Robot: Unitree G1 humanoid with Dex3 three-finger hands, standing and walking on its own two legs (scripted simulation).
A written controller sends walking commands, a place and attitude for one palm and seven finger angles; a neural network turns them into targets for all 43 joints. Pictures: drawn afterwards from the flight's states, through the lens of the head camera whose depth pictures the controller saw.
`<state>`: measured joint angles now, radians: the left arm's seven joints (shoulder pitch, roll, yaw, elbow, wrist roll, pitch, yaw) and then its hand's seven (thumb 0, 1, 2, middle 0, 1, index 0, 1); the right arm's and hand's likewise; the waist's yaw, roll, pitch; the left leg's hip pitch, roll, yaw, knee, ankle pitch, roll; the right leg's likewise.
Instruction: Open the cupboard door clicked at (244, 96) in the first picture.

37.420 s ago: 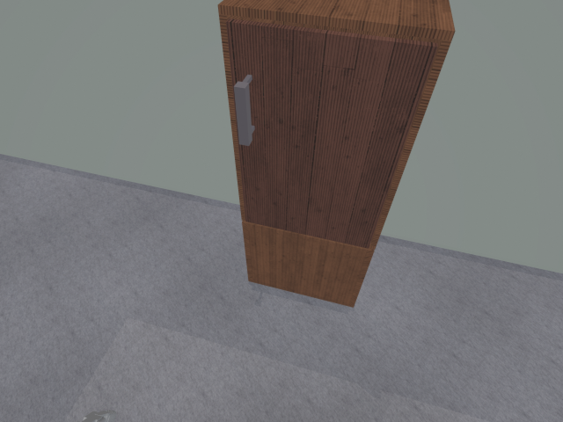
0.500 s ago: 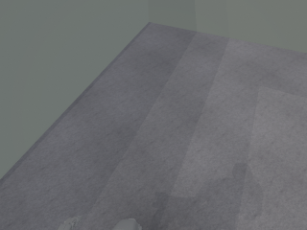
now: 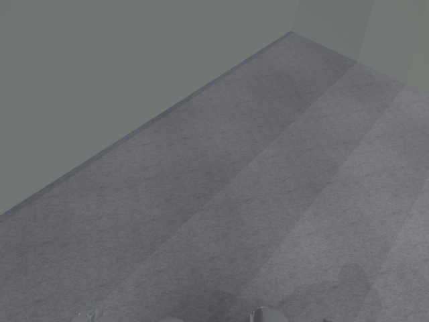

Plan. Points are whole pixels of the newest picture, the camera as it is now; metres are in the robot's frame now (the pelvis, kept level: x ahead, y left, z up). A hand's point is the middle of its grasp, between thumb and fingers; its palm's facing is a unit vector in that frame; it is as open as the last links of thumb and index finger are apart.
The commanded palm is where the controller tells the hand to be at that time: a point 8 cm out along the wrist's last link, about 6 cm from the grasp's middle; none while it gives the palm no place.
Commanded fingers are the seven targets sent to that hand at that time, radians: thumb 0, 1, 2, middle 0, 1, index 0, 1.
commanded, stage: turn to face it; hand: left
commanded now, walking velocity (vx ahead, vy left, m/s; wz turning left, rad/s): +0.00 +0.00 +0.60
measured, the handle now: out of the picture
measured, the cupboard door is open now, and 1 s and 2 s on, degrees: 47 47 47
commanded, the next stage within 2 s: none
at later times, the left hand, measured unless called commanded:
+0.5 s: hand out of the picture +0.00 +0.19 -0.19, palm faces +0.33 -0.92 -0.20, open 7.4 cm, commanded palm none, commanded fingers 0.00 0.90 0.90 -0.20 -0.30 -0.20 -0.30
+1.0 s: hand out of the picture -0.01 +0.16 -0.15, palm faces +0.58 -0.78 -0.25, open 7.4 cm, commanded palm none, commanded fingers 0.00 0.90 0.90 -0.20 -0.30 -0.20 -0.30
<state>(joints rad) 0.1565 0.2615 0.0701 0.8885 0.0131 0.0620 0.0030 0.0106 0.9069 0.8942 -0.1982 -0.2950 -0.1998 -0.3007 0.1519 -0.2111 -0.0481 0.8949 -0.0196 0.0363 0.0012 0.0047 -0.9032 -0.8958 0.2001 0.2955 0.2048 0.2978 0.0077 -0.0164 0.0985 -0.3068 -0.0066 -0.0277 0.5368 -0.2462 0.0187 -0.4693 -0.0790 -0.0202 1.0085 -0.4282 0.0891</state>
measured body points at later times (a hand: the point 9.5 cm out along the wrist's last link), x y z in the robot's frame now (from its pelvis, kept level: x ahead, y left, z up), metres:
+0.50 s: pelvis +0.01 -0.01 -0.02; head +0.05 +0.03 +0.43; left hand -0.01 +0.24 -0.17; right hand +0.19 -0.24 -0.14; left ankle +0.00 +0.09 -0.74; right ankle +0.01 -0.16 -0.70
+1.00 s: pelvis +0.04 -0.04 +0.00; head +0.09 -0.02 +0.45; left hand -0.04 +0.20 -0.13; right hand +0.26 -0.21 -0.14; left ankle -0.03 +0.06 -0.68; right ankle +0.08 -0.16 -0.74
